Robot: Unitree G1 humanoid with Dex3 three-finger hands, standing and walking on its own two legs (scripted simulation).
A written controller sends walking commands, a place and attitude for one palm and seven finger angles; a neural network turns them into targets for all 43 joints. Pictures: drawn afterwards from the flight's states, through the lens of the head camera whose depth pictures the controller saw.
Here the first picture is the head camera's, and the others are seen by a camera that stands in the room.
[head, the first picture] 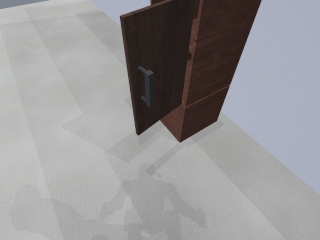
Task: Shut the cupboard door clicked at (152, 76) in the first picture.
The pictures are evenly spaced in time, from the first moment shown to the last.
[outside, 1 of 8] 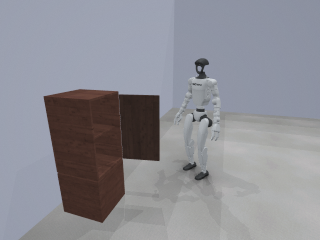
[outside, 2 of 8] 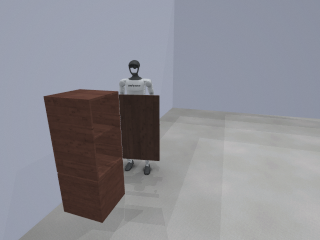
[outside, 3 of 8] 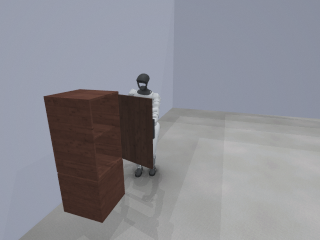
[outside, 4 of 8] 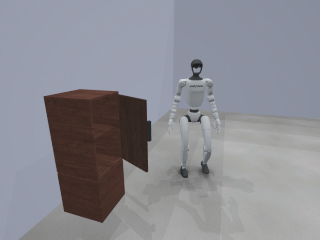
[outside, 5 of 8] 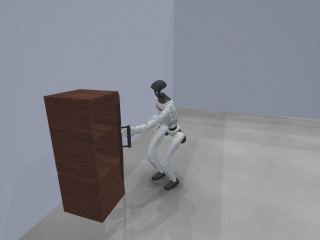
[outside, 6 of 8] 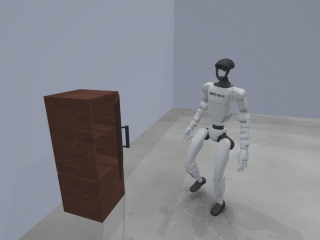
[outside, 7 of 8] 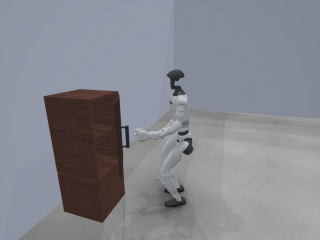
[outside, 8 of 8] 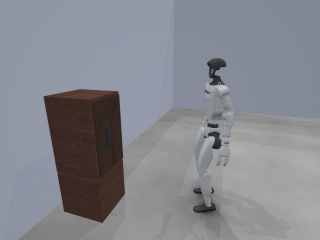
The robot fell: no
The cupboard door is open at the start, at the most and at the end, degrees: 100 100 0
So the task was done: yes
